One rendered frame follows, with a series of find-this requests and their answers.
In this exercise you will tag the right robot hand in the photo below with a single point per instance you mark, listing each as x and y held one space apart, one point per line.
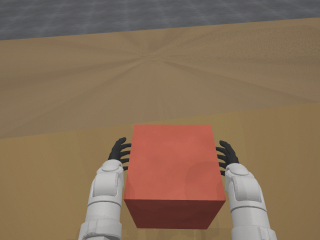
229 157

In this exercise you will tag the carton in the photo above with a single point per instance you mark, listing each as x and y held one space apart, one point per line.
173 178

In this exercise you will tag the right robot forearm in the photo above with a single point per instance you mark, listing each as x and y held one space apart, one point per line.
247 206

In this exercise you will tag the left robot forearm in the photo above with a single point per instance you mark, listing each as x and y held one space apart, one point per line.
102 220

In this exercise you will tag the left robot hand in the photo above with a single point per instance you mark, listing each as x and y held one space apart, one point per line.
116 153

